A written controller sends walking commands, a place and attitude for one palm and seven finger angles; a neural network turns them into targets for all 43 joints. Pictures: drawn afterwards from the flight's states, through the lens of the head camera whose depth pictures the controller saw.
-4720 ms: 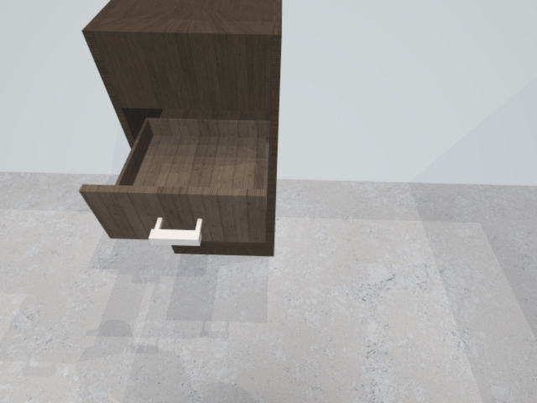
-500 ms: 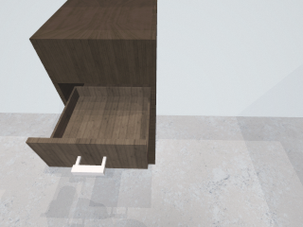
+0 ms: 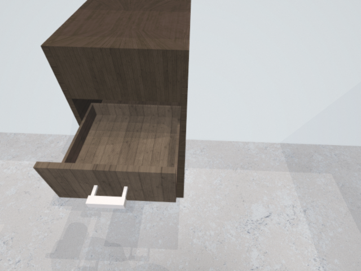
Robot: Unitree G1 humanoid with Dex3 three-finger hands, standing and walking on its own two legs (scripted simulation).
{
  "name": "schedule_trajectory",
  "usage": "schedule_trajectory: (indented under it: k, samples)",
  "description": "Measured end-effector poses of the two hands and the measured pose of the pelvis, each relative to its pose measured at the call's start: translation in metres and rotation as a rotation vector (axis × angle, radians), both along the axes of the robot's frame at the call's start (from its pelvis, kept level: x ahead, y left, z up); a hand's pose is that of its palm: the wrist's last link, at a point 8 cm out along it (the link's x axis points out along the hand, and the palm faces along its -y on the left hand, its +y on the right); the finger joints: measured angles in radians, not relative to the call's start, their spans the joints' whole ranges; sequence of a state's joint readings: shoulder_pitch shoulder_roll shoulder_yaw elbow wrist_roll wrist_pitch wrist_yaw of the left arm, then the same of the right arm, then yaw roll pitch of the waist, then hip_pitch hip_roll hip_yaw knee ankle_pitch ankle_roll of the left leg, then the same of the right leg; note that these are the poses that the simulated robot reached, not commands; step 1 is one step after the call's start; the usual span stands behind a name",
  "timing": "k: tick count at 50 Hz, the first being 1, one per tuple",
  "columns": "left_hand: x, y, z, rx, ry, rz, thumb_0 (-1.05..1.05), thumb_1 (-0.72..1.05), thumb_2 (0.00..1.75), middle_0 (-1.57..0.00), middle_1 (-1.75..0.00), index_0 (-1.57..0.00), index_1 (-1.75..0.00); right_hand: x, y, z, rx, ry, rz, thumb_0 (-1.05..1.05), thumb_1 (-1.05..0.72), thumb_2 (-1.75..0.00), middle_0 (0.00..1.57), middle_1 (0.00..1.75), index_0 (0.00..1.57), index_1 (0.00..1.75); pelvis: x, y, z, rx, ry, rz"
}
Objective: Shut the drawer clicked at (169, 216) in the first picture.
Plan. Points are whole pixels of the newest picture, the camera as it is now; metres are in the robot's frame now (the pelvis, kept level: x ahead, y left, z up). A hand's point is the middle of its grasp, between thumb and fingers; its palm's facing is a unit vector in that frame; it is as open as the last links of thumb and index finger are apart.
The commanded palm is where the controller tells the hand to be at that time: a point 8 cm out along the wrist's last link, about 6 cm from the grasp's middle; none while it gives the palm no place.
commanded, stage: look again from close up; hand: left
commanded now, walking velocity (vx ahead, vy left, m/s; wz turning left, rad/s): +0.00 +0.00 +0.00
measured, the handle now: (108, 195) +0.34 +0.24 -0.12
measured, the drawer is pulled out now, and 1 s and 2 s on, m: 0.29 0.29 0.29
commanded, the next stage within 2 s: raise the hand and make a fist in 0.32 s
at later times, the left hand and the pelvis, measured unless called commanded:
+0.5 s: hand out of the picture +0.03 +0.17 -0.14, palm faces +0.14 -0.96 -0.24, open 7.2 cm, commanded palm +0.09 +0.20 -0.07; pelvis -0.01 -0.01 +0.00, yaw +0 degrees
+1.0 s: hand out of the picture +0.12 +0.16 -0.05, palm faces +0.09 -0.99 -0.06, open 5.1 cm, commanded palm +0.11 +0.22 -0.05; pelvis -0.05 -0.03 -0.11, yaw +3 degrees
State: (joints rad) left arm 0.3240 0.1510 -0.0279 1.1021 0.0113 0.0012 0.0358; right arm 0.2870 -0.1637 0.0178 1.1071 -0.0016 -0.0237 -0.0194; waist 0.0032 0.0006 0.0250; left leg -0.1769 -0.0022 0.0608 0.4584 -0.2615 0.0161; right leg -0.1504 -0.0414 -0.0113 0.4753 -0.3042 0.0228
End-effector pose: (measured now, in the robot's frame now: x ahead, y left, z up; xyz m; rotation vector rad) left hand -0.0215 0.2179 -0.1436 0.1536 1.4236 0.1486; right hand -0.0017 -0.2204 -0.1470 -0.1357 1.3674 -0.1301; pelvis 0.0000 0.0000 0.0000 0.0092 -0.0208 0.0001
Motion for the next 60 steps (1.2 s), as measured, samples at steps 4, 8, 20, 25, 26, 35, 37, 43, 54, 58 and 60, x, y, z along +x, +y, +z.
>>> schedule_trajectory:
  k: [4, 8, 20, 25, 26, 35, 37, 43, 54, 58, 60]
  samples:
    - [-0.006, -0.007, -0.001, -0.013, 0.013, 0.005, 0.0, 0.91, 0.89, -0.2, -0.3, -0.2, -0.3, 0.003, -0.002, 0.001, -0.004, -0.003, 0.001, 0.01, -0.91, -0.9, 0.19, 0.3, 0.2, 0.3, 0.0, -0.002, 0.001, -0.001, -0.002, -0.001]
    - [-0.009, -0.013, -0.001, -0.02, 0.016, 0.007, 0.0, 0.91, 0.89, -0.2, -0.3, -0.2, -0.3, 0.003, -0.005, 0.002, -0.005, -0.003, 0.0, 0.01, -0.92, -0.9, 0.19, 0.3, 0.2, 0.3, -0.001, -0.005, 0.001, -0.001, -0.003, -0.001]
    - [-0.007, -0.019, 0.0, -0.018, 0.002, 0.006, 0.0, 0.91, 0.89, -0.2, -0.3, -0.2, -0.3, -0.009, -0.006, 0.001, 0.011, 0.024, -0.008, 0.01, -0.92, -0.9, 0.19, 0.3, 0.2, 0.3, -0.003, -0.012, 0.003, 0.0, -0.004, 0.002]
    - [0.035, -0.002, 0.031, 0.068, -0.283, 0.071, 0.03, 0.95, 0.89, -0.21, -0.3, -0.21, -0.31, 0.001, -0.016, 0.007, -0.029, -0.124, -0.017, 0.02, -0.93, -0.9, 0.2, 0.3, 0.2, 0.3, -0.007, -0.013, -0.001, -0.002, 0.004, 0.005]
    - [0.054, 0.005, 0.048, 0.098, -0.406, 0.079, 0.04, 0.97, 0.89, -0.22, -0.31, -0.21, -0.31, 0.009, -0.02, 0.009, -0.042, -0.197, -0.021, 0.02, -0.93, -0.9, 0.2, 0.3, 0.2, 0.3, -0.009, -0.013, -0.003, 0.0, 0.008, 0.015]
    - [0.181, -0.026, 0.137, -0.111, -1.379, -0.109, 0.02, 0.94, 0.9, -0.32, -0.43, -0.31, -0.43, 0.119, -0.058, 0.035, -0.132, -0.753, 0.088, 0.02, -0.92, -0.9, 0.2, 0.3, 0.2, 0.3, -0.037, -0.018, -0.044, 0.001, 0.171, 0.029]
    - [0.178, -0.036, 0.128, -0.179, -1.463, -0.176, 0.01, 0.93, 0.9, -0.35, -0.47, -0.35, -0.47, 0.141, -0.062, 0.041, -0.142, -0.842, 0.117, 0.02, -0.91, -0.9, 0.2, 0.3, 0.2, 0.3, -0.042, -0.021, -0.06, 0.002, 0.201, 0.021]
    - [0.136, -0.03, 0.079, -0.182, -1.327, -0.112, 0.01, 0.91, 0.89, -0.47, -0.59, -0.47, -0.59, 0.191, -0.05, 0.046, -0.133, -0.973, 0.183, 0.02, -0.91, -0.9, 0.19, 0.3, 0.19, 0.3, -0.048, -0.028, -0.092, -0.008, 0.231, 0.031]
    - [0.131, -0.005, 0.101, -0.103, -1.427, -0.182, 0.02, 0.9, 0.9, -0.69, -0.83, -0.69, -0.83, 0.162, -0.001, -0.016, -0.008, -0.815, 0.229, 0.01, -0.9, -0.9, 0.2, 0.3, 0.2, 0.3, -0.06, -0.03, -0.107, -0.069, 0.26, 0.063]
    - [0.151, -0.007, 0.096, -0.166, -1.346, -0.201, 0.01, 0.9, 0.9, -0.77, -0.91, -0.77, -0.92, 0.129, -0.002, -0.03, -0.005, -0.719, 0.156, 0.02, -0.9, -0.9, 0.2, 0.3, 0.2, 0.3, -0.061, -0.025, -0.103, -0.065, 0.265, 0.052]
    - [0.155, -0.005, 0.097, -0.163, -1.319, -0.187, 0.01, 0.9, 0.9, -0.81, -0.96, -0.81, -0.96, 0.114, -0.007, -0.031, -0.019, -0.681, 0.115, 0.02, -0.9, -0.89, 0.2, 0.3, 0.2, 0.3, -0.06, -0.023, -0.098, -0.06, 0.264, 0.045]
